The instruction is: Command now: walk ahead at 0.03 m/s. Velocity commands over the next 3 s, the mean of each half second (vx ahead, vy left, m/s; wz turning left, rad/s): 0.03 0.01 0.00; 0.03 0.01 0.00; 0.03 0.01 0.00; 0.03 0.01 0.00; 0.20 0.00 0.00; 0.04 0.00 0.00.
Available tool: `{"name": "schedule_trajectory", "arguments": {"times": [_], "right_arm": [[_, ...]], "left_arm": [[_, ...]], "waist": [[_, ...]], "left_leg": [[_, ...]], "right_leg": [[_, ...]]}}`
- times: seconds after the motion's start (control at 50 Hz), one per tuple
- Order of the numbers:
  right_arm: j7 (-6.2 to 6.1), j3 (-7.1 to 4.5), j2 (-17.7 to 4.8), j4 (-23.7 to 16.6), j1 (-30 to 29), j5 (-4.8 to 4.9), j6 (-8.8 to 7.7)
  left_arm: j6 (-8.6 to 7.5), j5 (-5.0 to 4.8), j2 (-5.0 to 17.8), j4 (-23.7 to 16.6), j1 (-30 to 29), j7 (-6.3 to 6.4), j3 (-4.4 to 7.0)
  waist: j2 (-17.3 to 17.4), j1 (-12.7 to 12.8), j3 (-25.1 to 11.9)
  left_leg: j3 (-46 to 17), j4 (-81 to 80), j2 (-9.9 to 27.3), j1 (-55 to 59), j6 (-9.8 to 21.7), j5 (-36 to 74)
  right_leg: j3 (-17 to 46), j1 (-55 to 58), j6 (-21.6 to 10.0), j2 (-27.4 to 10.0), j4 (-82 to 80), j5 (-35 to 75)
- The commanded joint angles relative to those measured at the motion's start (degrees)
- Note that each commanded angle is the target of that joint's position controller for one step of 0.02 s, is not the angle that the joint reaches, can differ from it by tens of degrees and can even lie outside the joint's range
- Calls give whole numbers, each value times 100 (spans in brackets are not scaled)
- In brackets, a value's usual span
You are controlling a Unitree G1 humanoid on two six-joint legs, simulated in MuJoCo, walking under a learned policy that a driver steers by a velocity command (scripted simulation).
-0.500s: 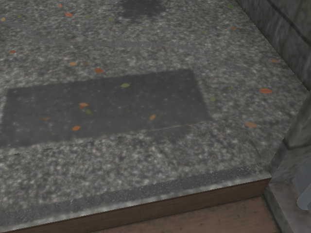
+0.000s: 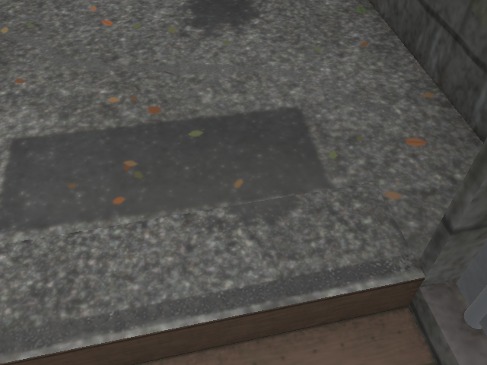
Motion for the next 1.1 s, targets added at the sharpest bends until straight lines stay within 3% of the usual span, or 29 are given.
{"name": "schedule_trajectory", "arguments": {"times": [0.02,1.1], "right_arm": [[-14,-87,-483,-5,737,-1,-10],[-8,-82,-478,4,758,-1,-17]], "left_arm": [[-11,0,467,-11,624,13,76],[1,1,461,-24,634,15,63]], "waist": [[36,-2,485],[38,-8,495]], "left_leg": [[-437,-249,564,-80,134,1274],[-425,-264,568,-99,125,1232]], "right_leg": [[125,-285,-193,-200,-297,570],[133,-257,-206,-195,-316,582]]}}
Next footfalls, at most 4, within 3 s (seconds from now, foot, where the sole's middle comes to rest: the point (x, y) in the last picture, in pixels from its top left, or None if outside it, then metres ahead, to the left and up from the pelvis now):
2.44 right None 0.15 -0.20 -0.78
2.80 left None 0.09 0.07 -0.78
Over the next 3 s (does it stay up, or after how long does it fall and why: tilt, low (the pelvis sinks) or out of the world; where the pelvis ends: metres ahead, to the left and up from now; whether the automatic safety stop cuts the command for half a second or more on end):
stays up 0.07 -0.08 0.00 its command is cut before an obstacle from the start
